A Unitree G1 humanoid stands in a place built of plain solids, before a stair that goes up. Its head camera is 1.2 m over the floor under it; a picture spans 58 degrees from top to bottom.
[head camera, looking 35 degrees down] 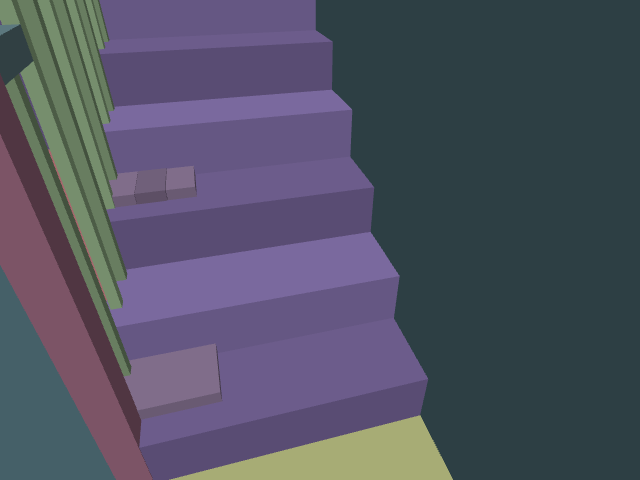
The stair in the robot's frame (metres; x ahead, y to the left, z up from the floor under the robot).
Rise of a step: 0.18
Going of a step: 0.25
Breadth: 0.85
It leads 15 degrees to the left of straight ahead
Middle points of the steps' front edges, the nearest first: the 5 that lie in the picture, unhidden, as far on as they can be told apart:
0.67 0.10 0.18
0.91 0.17 0.35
1.15 0.23 0.53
1.39 0.30 0.71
1.63 0.36 0.88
